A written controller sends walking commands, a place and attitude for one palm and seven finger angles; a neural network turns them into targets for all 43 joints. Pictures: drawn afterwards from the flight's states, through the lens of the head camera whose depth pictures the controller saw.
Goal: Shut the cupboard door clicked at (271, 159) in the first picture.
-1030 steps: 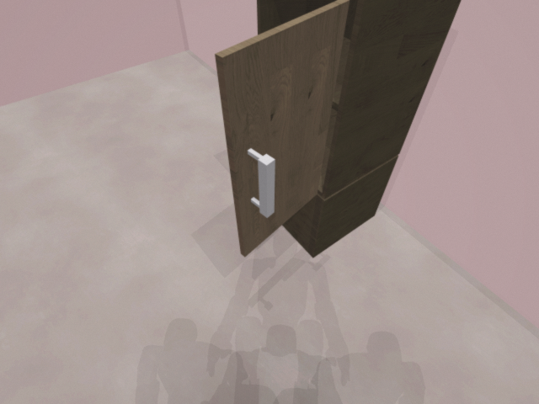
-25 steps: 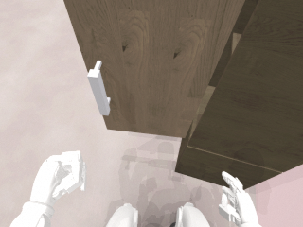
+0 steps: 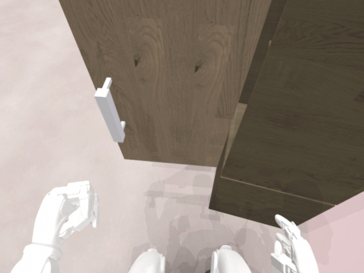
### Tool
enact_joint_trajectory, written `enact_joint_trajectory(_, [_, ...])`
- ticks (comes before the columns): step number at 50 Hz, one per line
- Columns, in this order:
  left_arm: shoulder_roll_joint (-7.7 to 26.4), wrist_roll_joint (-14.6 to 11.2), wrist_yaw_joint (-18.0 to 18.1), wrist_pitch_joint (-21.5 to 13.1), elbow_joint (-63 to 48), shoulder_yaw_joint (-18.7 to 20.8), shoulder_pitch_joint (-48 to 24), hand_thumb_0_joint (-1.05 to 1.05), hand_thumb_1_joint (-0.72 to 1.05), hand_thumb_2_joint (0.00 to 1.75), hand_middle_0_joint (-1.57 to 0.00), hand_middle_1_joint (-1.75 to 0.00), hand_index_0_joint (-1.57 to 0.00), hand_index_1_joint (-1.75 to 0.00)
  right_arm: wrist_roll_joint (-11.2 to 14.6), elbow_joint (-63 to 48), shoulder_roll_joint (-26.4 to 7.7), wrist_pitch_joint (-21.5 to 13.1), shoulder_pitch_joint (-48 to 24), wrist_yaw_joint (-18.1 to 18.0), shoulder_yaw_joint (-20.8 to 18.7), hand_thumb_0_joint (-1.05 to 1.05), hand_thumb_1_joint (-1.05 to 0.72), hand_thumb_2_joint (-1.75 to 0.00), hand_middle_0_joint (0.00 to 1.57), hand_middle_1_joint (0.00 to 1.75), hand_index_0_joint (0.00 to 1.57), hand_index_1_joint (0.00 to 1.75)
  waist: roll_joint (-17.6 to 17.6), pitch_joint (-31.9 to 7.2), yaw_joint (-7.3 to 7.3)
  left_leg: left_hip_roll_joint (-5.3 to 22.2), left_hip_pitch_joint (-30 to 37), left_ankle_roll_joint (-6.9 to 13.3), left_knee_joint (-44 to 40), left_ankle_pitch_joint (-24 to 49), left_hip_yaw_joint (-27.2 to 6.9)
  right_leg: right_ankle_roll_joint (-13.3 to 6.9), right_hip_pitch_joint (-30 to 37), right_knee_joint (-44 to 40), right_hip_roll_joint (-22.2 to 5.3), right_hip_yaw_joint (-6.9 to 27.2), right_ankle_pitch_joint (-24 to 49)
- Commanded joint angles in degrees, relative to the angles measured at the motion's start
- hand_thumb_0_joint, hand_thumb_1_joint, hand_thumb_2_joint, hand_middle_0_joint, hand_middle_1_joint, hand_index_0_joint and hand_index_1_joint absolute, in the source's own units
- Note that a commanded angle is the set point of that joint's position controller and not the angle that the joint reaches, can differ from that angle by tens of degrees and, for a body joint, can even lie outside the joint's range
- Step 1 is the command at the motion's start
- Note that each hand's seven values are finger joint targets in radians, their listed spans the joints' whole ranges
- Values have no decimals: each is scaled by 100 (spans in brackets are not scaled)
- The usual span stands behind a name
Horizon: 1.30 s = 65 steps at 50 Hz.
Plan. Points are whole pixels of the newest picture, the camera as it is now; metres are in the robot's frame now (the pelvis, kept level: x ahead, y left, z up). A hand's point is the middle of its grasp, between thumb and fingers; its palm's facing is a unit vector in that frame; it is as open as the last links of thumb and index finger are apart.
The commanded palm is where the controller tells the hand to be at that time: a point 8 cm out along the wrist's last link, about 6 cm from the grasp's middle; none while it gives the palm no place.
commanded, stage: bring the fist close to the handle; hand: left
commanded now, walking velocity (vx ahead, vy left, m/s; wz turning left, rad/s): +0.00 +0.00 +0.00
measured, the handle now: (114, 111) +0.47 +0.20 +0.05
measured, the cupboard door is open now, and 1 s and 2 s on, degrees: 100 100 97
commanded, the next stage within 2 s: push the door shut along its arc in 1.46 s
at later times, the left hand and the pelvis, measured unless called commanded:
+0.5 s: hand (104, 183) +0.28 +0.17 +0.06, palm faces -0.05 -1.00 -0.04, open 3.1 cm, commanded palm +0.27 +0.23 +0.05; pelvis +0.00 +0.00 +0.00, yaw +0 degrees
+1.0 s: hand (116, 151) +0.36 +0.17 +0.05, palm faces -0.06 -1.00 -0.04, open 3.1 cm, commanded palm +0.34 +0.22 +0.05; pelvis +0.00 +0.01 +0.01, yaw -1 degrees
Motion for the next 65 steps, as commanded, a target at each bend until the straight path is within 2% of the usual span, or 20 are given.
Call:
enact_joint_trajectory(1, [767, -119, -111, -218, -1181, 395, -222, 0, 90, 90, -130, -150, -130, -150, 31, -981, -706, -287, -167, -86, -345, 0, -90, -90, 20, 30, 20, 30, -130, -1198, -52, -230, 128, 0, -1178, 1271, -218, 37, 1708, -1122, 240, 651, 287])
enact_joint_trajectory(3, [806, -195, -49, -328, -1325, 542, -226, 0, 90, 90, -130, -150, -130, -150, 22, -983, -659, -310, -172, -113, -333, 0, -90, -90, 20, 30, 20, 30, -164, -1288, -3, -230, 106, -1, -1109, 1359, -196, 43, 1808, -1124, 232, 718, 336])
enact_joint_trajectory(5, [941, -236, 51, -493, -1291, 664, -854, 0, 90, 90, -130, -150, -130, -150, -13, -862, -663, -329, -171, -148, -282, 0, -90, -90, 20, 30, 20, 30, -109, -1106, -82, -225, -57, -6, -987, 1241, -207, 28, 1655, -1094, 245, 763, 127])
enact_joint_trajectory(8, [753, -160, 105, -628, -931, 526, -1137, 0, 90, 90, -130, -150, -130, -150, -29, -740, -674, -384, -152, -132, -268, 0, -90, -90, 20, 30, 20, 30, -1, -1065, -136, -218, -92, -15, -937, 1178, -224, 31, 1411, -1005, 240, 726, 74])
enact_joint_trajectory(13, [539, -57, -132, -259, -558, 63, -1351, 0, 90, 90, -130, -150, -130, -150, 22, -707, -773, -395, -59, -102, -289, 0, -90, -90, 20, 30, 20, 30, 184, -1377, -178, -218, 225, 3, -1103, 1382, -254, 41, 1467, -959, 243, 580, 542])
enact_joint_trajectory(16, [797, -64, -151, -22, -671, 311, -1404, 0, 90, 90, -130, -150, -130, -150, 40, -745, -791, -341, -25, -111, -313, 0, -90, -90, 20, 30, 20, 30, 10, -1764, -88, -206, 371, 18, -1168, 1774, -251, 54, 1822, -921, 239, 558, 1045])
enact_joint_trajectory(21, [972, -99, 247, -60, -437, 799, -1740, 0, 90, 90, -130, -150, -130, -150, -14, -707, -704, -237, -77, -95, -277, 0, -90, -90, 20, 30, 20, 30, -231, -1565, 20, -224, 115, -22, -1197, 1765, -183, 63, 2023, -935, 231, 602, 1045])
enact_joint_trajectory(25, [704, 8, 366, -237, -68, 521, -1974, 0, 90, 90, -130, -150, -130, -150, -34, -637, -723, -190, -60, -28, -277, 0, -90, -90, 20, 30, 20, 30, -45, -1357, -68, -224, 167, -33, -1244, 1689, -183, 43, 1752, -918, 235, 542, 951])
enact_joint_trajectory(28, [550, 150, 238, -244, 189, 163, -2506, 0, 90, 90, -130, -150, -130, -150, -8, -546, -779, -171, -7, -18, -303, 0, -90, -90, 20, 30, 20, 30, 7, -1264, -239, -196, 253, -26, -1286, 1517, -210, 55, 1531, -991, 226, 542, 817])
enact_joint_trajectory(31, [537, 161, 107, -197, 183, -4, -3092, 0, 90, 90, -130, -150, -130, -150, 4, -473, -818, -183, 51, -57, -325, 0, -90, -90, 20, 30, 20, 30, 79, -1477, -318, -181, 481, -7, -1299, 1642, -261, 45, 1516, -985, 223, 518, 968])
enact_joint_trajectory(36, [921, 138, 291, -255, 366, 513, -3633, 0, 90, 90, -130, -150, -130, -150, -21, -344, -794, -145, 21, -93, -308, 0, -90, -90, 20, 30, 20, 30, 99, -1916, -133, -191, 570, -42, -1346, 1939, -271, 23, 1772, -855, 221, 513, 1250])
enact_joint_trajectory(40, [975, 169, 485, -258, 1040, 709, -3769, 0, 90, 90, -130, -150, -130, -150, -38, -265, -773, -44, 39, -44, -289, 0, -90, -90, 20, 30, 20, 30, -94, -1715, -100, -207, 351, -46, -1381, 1843, -214, 35, 1846, -903, 227, 533, 1192])
enact_joint_trajectory(47, [580, 326, 324, -187, 1442, 128, -4650, 0, 90, 90, -130, -150, -130, -150, -11, -200, -813, 90, 188, 10, -319, 0, -90, -90, 20, 30, 20, 30, 171, -1882, -297, -148, 754, -78, -1446, 2052, -239, 27, 1648, -948, 225, 501, 1416])
enact_joint_trajectory(50, [583, 301, 346, -235, 1575, 98, -5180, 0, 90, 90, -130, -150, -130, -150, -8, -111, -843, 94, 279, -24, -334, 0, -90, -90, 20, 30, 20, 30, -55, -1919, -404, -115, 837, -79, -1421, 2196, -329, 30, 1575, -920, 241, 455, 1503])
enact_joint_trajectory(52, [557, 342, 444, -311, 1633, 113, -5489, 0, 90, 90, -130, -150, -130, -150, -25, -32, -821, 101, 288, -17, -341, 0, -90, -90, 20, 30, 20, 30, 88, -2039, -386, -110, 941, -112, -1434, 2264, -335, 35, 1514, -886, 220, 455, 1525])
enact_joint_trajectory(55, [884, 399, 617, -378, 1952, 549, -4923, 0, 90, 90, -130, -150, -130, -150, -55, -49, -841, 166, 330, 20, -362, 0, -90, -90, 20, 30, 20, 30, -3, -2148, -152, -132, 876, -122, -1453, 2507, -276, 11, 1744, -841, 240, 462, 1720])
enact_joint_trajectory(58, [848, 456, 682, -388, 2139, 591, -4704, 0, 90, 90, -130, -150, -130, -150, -68, -88, -774, 287, 315, 104, -336, 0, -90, -90, 20, 30, 20, 30, -178, -2068, -108, -168, 641, -98, -1515, 2414, -142, 39, 2071, -912, 216, 531, 1883])
enact_joint_trajectory(60, [1113, 454, 678, -402, 2197, 870, -4403, 0, 90, 90, -130, -150, -130, -150, -58, -170, -794, 359, 334, 109, -355, 0, -90, -90, 20, 30, 20, 30, -360, -2102, -9, -182, 490, -73, -1552, 2399, -113, 28, 2344, -941, 227, 574, 1952])
enact_joint_trajectory(61, [962, 468, 641, -425, 2049, 707, -4432, 0, 90, 90, -130, -150, -130, -150, -46, -211, -752, 389, 290, 119, -337, 0, -90, -90, 20, 30, 20, 30, -142, -2069, -31, -184, 544, -69, -1592, 2409, -56, 30, 2351, -986, 216, 604, 2017])
enact_joint_trajectory(65, [764, 363, 543, -592, 1773, 472, -4829, 0, 90, 90, -130, -150, -130, -150, -31, -192, -756, 388, 282, 93, -344, 0, -90, -90, 20, 30, 20, 30, -129, -1881, -230, -167, 607, -41, -1586, 2163, -70, 41, 2201, -1098, 237, 616, 1784])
